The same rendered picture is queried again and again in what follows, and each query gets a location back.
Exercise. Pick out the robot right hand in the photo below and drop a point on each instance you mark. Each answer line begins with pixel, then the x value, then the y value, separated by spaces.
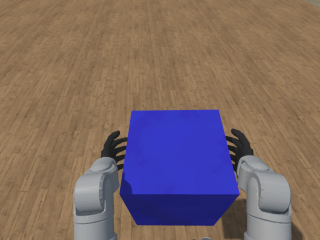
pixel 242 147

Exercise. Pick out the robot left hand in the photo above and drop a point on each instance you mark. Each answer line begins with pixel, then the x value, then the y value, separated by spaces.
pixel 109 149

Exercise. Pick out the right robot forearm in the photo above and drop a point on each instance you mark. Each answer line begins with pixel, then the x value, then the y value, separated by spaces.
pixel 268 200

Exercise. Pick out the left robot forearm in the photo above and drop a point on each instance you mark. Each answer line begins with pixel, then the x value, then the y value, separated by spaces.
pixel 93 201

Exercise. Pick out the carton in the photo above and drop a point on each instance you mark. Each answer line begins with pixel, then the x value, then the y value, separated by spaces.
pixel 177 168

